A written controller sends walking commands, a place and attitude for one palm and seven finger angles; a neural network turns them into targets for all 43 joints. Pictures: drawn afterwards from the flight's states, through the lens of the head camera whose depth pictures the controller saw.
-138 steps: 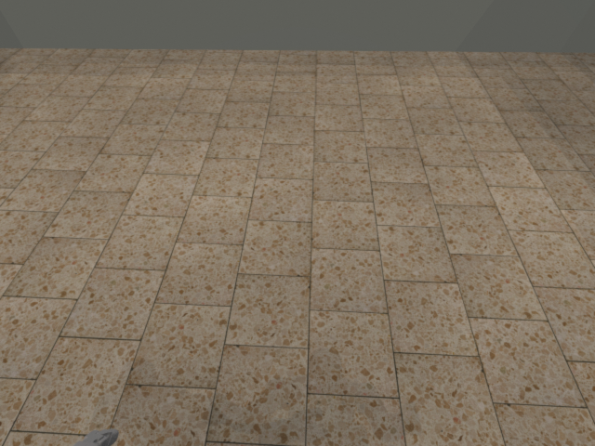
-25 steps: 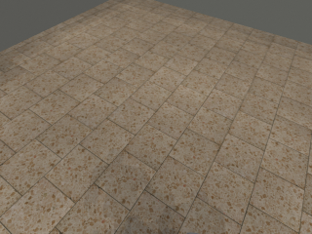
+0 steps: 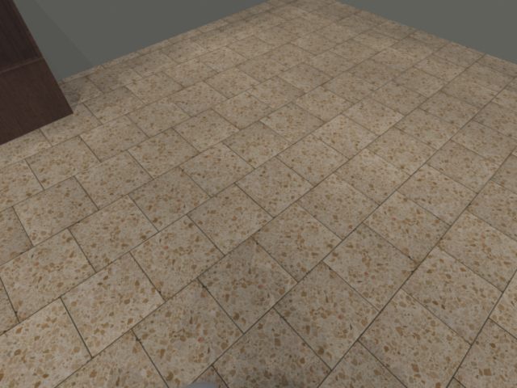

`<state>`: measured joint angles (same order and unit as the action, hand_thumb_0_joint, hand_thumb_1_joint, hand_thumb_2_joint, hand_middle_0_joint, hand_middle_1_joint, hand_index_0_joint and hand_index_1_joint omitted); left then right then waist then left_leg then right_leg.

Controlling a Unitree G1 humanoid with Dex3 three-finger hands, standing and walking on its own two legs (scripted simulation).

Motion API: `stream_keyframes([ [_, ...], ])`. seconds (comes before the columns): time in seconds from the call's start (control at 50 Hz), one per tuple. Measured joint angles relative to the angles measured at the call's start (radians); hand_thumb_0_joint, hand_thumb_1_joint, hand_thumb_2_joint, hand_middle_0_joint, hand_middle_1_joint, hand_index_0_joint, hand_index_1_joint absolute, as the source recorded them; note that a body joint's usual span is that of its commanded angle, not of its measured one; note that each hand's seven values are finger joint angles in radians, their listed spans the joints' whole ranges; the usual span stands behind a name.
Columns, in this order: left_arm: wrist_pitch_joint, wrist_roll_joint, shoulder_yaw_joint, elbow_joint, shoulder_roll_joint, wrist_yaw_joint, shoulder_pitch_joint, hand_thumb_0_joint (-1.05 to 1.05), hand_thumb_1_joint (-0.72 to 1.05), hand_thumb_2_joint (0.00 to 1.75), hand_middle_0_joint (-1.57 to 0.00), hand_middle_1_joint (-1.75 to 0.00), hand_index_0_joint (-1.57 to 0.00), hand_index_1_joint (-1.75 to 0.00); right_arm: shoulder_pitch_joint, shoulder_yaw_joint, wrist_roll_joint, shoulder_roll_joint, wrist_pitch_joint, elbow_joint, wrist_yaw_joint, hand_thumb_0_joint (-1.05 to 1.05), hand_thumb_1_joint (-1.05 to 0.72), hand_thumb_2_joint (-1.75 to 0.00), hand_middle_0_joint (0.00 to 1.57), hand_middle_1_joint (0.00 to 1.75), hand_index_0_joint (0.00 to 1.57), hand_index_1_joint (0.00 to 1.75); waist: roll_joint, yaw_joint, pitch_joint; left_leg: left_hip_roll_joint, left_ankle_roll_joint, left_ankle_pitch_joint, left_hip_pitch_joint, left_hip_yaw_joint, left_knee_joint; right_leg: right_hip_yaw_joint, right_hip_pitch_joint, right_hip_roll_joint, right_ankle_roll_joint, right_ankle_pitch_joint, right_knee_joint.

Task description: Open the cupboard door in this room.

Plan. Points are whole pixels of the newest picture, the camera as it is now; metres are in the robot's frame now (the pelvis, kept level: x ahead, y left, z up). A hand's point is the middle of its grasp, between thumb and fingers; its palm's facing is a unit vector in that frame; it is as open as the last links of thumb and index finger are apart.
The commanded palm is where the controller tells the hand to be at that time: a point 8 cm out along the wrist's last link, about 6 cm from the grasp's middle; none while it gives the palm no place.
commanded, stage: turn or walk to find it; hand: left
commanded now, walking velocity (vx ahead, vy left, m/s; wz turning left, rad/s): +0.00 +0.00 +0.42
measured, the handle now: out of the picture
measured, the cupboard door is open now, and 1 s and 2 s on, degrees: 0 0 0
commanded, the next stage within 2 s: stand and wait in 1.66 s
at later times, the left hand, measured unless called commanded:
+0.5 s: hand out of the picture +0.03 +0.23 -0.15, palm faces +0.23 -0.94 -0.25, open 7.4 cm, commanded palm none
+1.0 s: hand out of the picture -0.13 +0.22 -0.19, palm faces +0.46 -0.86 -0.23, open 7.4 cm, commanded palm none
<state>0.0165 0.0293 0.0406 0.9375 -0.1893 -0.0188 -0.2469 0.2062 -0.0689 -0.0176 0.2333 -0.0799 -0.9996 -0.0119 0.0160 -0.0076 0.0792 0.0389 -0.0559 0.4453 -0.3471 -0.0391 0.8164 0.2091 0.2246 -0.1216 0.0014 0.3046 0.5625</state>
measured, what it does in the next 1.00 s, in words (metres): steps on the spot, turning left: left foot, then right foot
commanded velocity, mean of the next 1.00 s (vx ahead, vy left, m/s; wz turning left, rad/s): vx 0.00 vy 0.00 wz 0.42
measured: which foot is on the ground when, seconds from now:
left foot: up 0.00-0.04, down 0.06-0.54, up 0.56-0.92, down 0.94-1.00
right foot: down 0.00-0.06, up 0.08-0.52, down 0.54-0.96, up 0.98-1.00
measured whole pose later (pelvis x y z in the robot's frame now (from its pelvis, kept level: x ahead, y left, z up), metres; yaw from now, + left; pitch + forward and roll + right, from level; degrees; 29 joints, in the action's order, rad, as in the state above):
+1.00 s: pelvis -0.07 +0.02 -0.01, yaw +25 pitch -1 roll +0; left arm 0.06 0.02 0.07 0.97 -0.24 -0.02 -0.26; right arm 0.17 -0.06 -0.02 0.21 -0.04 -0.97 -0.01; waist 0.06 -0.02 0.08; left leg 0.01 0.02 0.33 -0.27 -0.07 0.62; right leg 0.15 0.34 -0.16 0.06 0.47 0.80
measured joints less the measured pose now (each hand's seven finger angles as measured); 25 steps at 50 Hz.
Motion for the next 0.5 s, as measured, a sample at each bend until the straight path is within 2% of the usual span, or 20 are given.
stream_keyframes([
  [0.06,0.010,-0.005,0.012,0.014,-0.023,0.001,-0.015,0.00,0.90,0.90,-0.21,-0.30,-0.20,-0.30,-0.018,0.009,0.001,-0.006,0.019,0.019,0.000,0.00,-0.91,-0.90,0.20,0.30,0.19,0.29,0.015,-0.005,-0.003,-0.005,0.021,-0.112,0.079,-0.030,-0.194,0.026,0.031,-0.025,0.025,0.031,0.069],
  [0.1,0.031,-0.010,0.023,0.026,-0.047,-0.001,-0.016,0.00,0.90,0.90,-0.21,-0.30,-0.20,-0.29,-0.036,0.013,-0.003,-0.023,0.036,0.029,0.000,0.00,-0.91,-0.90,0.20,0.30,0.19,0.29,0.049,-0.015,0.003,-0.027,0.068,-0.124,0.069,-0.038,-0.185,-0.023,0.087,-0.034,0.043,0.128,0.195],
  [0.14,0.054,-0.010,0.030,0.042,-0.061,-0.004,-0.015,0.00,0.90,0.90,-0.20,-0.30,-0.20,-0.29,-0.045,0.020,-0.006,-0.036,0.049,0.039,0.007,0.00,-0.91,-0.90,0.20,0.30,0.19,0.29,0.053,-0.017,-0.002,-0.032,0.091,-0.118,0.071,-0.035,-0.193,-0.085,0.151,-0.006,0.051,0.199,0.358],
  [0.18,0.060,-0.010,0.036,0.053,-0.070,0.001,-0.007,0.00,0.91,0.90,-0.20,-0.30,-0.20,-0.29,-0.046,0.027,-0.007,-0.045,0.055,0.046,0.016,0.00,-0.91,-0.90,0.20,0.30,0.20,0.29,0.048,-0.015,-0.008,-0.037,0.098,-0.140,0.084,-0.023,-0.236,-0.119,0.196,0.014,0.056,0.170,0.467],
  [0.22,0.056,-0.011,0.038,0.051,-0.073,0.005,-0.001,0.00,0.91,0.90,-0.20,-0.30,-0.19,-0.29,-0.045,0.033,-0.007,-0.050,0.057,0.048,0.020,0.00,-0.90,-0.90,0.20,0.30,0.20,0.29,0.040,-0.015,-0.014,-0.044,0.102,-0.173,0.099,-0.009,-0.285,-0.137,0.217,0.022,0.064,0.131,0.507],
  [0.36,0.046,-0.015,0.033,0.019,-0.056,0.006,0.036,0.00,0.91,0.90,-0.20,-0.30,-0.19,-0.29,-0.028,0.032,-0.008,-0.053,0.055,0.050,0.020,0.00,-0.90,-0.90,0.20,0.30,0.20,0.30,0.004,0.003,-0.028,-0.067,0.108,-0.239,0.111,0.046,-0.364,-0.171,0.183,0.044,0.080,0.126,0.385],
  [0.46,0.038,-0.020,0.023,-0.009,-0.031,0.003,0.071,0.00,0.91,0.90,-0.20,-0.30,-0.19,-0.29,-0.007,0.021,-0.013,-0.041,0.042,0.046,0.016,0.00,-0.90,-0.90,0.20,0.30,0.20,0.30,-0.022,0.024,-0.031,-0.084,0.095,-0.253,0.084,0.086,-0.351,-0.177,0.120,0.070,0.069,0.130,0.234],
  [0.5,0.029,-0.023,0.017,-0.021,-0.020,0.002,0.077,0.00,0.91,0.90,-0.20,-0.30,-0.19,-0.29,0.004,0.015,-0.013,-0.033,0.036,0.044,0.014,0.00,-0.90,-0.90,0.20,0.30,0.20,0.30,-0.033,0.030,-0.034,-0.091,0.085,-0.252,0.065,0.102,-0.333,-0.173,0.077,0.083,0.062,0.091,0.133],
])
